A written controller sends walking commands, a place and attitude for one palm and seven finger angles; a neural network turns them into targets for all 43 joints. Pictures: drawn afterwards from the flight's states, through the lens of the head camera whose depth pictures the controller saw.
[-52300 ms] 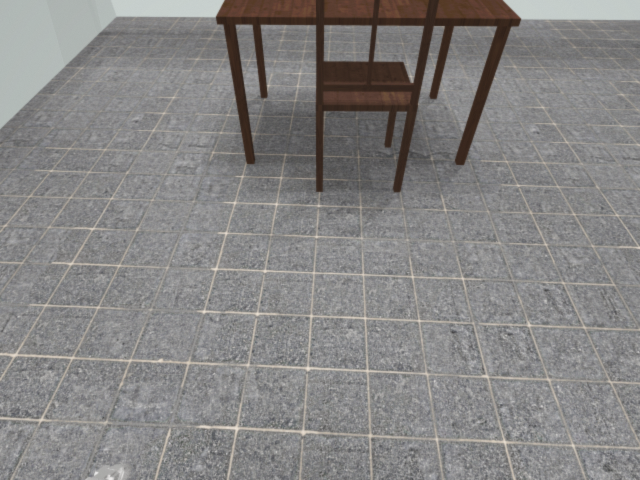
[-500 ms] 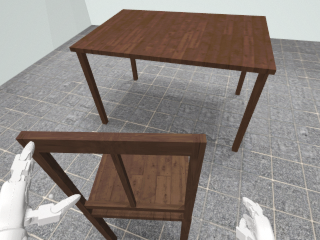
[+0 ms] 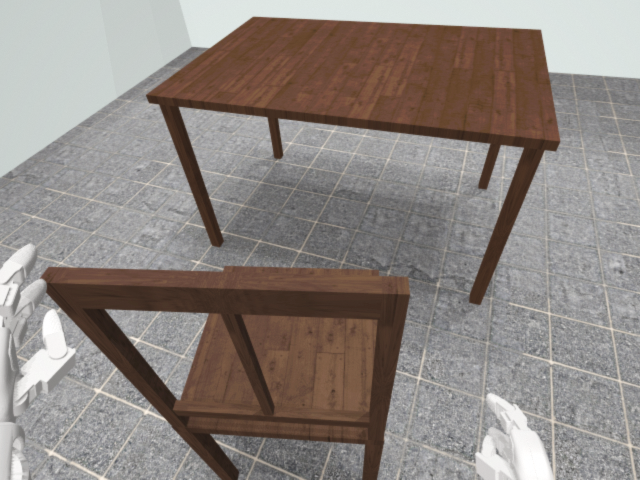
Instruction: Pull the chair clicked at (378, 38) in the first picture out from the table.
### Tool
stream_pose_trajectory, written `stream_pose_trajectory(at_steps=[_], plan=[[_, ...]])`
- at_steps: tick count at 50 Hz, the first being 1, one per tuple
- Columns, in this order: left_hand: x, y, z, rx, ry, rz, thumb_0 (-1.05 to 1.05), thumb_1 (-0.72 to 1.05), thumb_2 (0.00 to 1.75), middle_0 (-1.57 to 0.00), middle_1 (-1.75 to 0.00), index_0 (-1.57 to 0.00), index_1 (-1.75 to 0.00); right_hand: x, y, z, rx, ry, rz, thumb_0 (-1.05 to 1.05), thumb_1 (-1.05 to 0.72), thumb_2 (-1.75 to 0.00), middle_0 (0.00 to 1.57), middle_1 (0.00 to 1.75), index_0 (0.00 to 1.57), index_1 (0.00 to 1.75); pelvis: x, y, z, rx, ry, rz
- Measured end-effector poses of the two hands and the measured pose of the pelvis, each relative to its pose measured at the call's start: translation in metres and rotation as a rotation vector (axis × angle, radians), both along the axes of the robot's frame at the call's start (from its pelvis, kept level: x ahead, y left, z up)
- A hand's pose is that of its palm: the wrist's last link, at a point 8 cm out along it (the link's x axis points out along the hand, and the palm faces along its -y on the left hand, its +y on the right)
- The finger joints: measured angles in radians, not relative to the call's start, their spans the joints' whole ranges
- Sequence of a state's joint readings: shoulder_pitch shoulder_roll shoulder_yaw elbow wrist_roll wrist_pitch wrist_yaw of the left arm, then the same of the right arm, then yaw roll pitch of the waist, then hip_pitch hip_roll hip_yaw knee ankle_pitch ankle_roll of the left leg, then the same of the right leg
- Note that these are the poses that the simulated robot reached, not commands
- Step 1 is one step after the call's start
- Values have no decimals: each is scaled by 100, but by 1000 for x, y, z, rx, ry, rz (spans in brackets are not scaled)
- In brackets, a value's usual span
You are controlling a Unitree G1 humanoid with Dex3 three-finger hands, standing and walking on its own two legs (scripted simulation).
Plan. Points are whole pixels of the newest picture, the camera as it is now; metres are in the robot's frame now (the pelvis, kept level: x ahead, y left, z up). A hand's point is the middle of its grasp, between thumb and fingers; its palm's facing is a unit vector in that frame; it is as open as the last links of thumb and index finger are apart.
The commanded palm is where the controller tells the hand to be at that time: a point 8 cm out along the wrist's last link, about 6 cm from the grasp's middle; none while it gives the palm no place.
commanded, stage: draw the hand back to the body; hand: left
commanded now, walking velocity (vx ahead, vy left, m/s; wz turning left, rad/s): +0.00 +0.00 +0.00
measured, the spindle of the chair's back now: (252, 369) +0.28 +0.15 -0.06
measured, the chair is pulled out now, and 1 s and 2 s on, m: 0.55 0.55 0.55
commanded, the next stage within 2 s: step back with the hand held close in 0.16 s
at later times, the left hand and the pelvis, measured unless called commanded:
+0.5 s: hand (61, 349) +0.18 +0.27 +0.16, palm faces +0.39 -0.77 -0.51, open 7.4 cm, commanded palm +0.12 +0.31 +0.18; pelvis -0.03 +0.01 +0.00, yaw -2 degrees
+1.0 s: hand out of the picture +0.11 +0.28 +0.16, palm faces +0.45 -0.77 -0.46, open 7.4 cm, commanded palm +0.05 +0.32 +0.18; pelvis -0.09 +0.02 +0.00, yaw -1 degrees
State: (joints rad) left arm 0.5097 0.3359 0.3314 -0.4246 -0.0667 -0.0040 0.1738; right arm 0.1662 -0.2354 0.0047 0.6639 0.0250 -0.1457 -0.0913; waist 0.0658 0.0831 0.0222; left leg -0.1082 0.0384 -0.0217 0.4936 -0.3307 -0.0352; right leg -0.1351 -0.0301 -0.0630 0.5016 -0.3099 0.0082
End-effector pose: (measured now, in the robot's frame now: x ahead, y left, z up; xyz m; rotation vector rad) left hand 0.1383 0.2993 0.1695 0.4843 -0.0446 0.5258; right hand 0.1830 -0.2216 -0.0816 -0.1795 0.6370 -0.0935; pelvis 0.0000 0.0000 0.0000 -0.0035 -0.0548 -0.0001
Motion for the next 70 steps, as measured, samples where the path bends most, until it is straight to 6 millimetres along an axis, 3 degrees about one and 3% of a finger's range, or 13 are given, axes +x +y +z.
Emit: stream_pose_trajectory(at_steps=[15, 20, 28, 37, 48, 58, 70], plan=[[0, -4, 10, 20, -54, -57, 2, 89, 89, -21, -30, -21, -30, -18, -4, 2, 11, 2, -38, 2, -91, -90, 20, 30, 20, 30, -10, 0, 1, -1, -11, -14], [4, 3, 23, 80, -93, -86, 2, 89, 89, -21, -30, -21, -30, -29, -7, -1, 3, 45, -45, 1, -91, -90, 20, 30, 20, 30, -19, 4, 2, -11, 11, -19], [1, 4, 7, 106, 27, -162, 2, 89, 89, -20, -29, -21, -30, -58, -11, -4, -20, 130, -133, 1, -91, -90, 20, 30, 20, 30, -33, 17, 3, 0, 50, -40], [-25, 10, 16, 145, -30, -174, 2, 89, 89, -20, -29, -21, -30, -82, 0, -2, -29, 130, -134, 2, -91, -90, 20, 30, 20, 30, -56, 18, 0, -2, 54, -33], [-68, 17, 7, 89, -90, -122, 2, 89, 89, -21, -30, -21, -30, -109, 4, 5, -64, 82, -100, 1, -91, -90, 20, 30, 20, 30, -88, 21, -4, -21, 52, -30], [-87, 26, 16, 162, -139, -132, 2, 89, 89, -21, -30, -21, -30, -140, 6, 2, -82, 85, -89, 1, -91, -90, 20, 30, 20, 30, -109, 24, -9, -28, 46, -9], [-104, 17, 15, 171, -186, -131, 2, 89, 89, -21, -30, -21, -30, -156, 3, -11, -85, 125, -52, 1, -91, -90, 20, 30, 21, 30, -124, 18, -14, -15, 64, 6]])
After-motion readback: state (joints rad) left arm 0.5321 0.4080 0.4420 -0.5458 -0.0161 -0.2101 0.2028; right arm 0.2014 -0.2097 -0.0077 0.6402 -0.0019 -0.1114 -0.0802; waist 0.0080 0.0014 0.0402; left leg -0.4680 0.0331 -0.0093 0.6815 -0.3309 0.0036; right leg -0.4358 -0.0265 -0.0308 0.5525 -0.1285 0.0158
